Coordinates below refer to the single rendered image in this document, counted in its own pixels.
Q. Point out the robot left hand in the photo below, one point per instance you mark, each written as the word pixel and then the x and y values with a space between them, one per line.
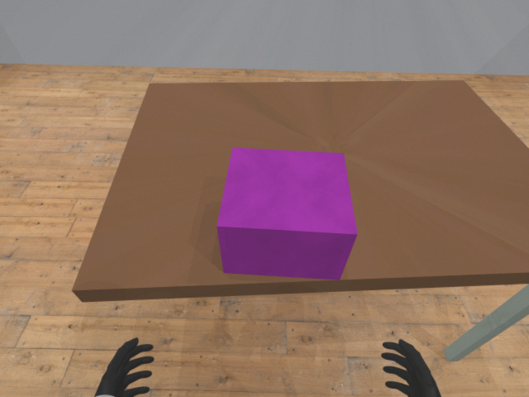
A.
pixel 116 378

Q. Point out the table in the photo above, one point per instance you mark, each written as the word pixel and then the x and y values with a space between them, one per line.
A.
pixel 439 186

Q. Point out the robot right hand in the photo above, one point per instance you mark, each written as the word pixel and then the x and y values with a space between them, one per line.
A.
pixel 417 374

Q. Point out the carton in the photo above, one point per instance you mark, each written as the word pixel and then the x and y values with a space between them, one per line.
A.
pixel 286 213

